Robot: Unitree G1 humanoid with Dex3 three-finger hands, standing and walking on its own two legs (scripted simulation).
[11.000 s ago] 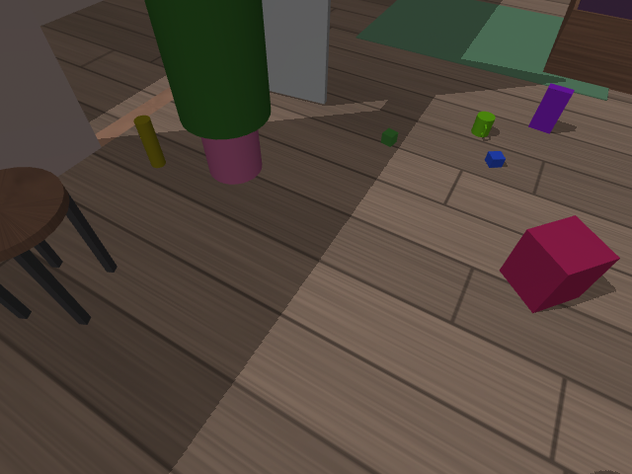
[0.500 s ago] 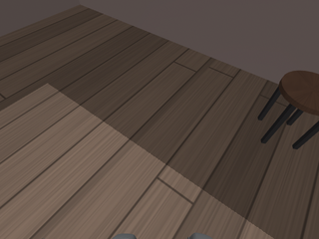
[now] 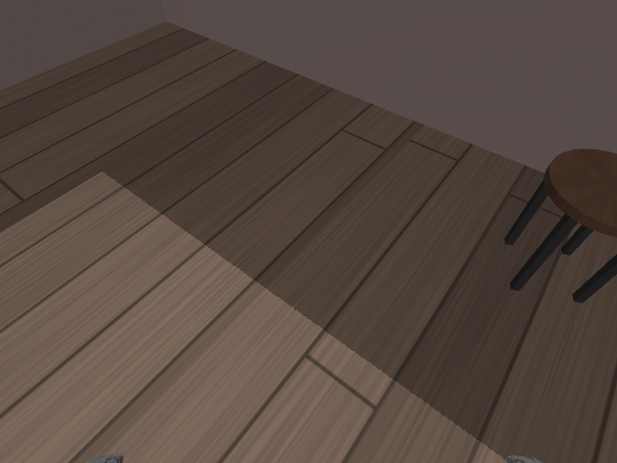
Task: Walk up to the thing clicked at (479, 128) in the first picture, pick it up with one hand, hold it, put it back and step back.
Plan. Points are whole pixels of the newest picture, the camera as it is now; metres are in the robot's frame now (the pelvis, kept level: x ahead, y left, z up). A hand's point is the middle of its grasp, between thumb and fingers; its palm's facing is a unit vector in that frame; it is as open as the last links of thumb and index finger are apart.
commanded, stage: walk up
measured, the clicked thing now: out of the picture -1.02 -1.68 -0.72
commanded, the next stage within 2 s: stand in 0.24 s
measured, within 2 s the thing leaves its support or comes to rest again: neither
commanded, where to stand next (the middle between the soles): +0.07 +0.01 m, yaw -3 degrees
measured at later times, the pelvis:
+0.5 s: pelvis +0.00 +0.01 +0.01, yaw -1 degrees
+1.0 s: pelvis +0.00 -0.01 +0.01, yaw -1 degrees
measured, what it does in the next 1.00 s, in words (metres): stands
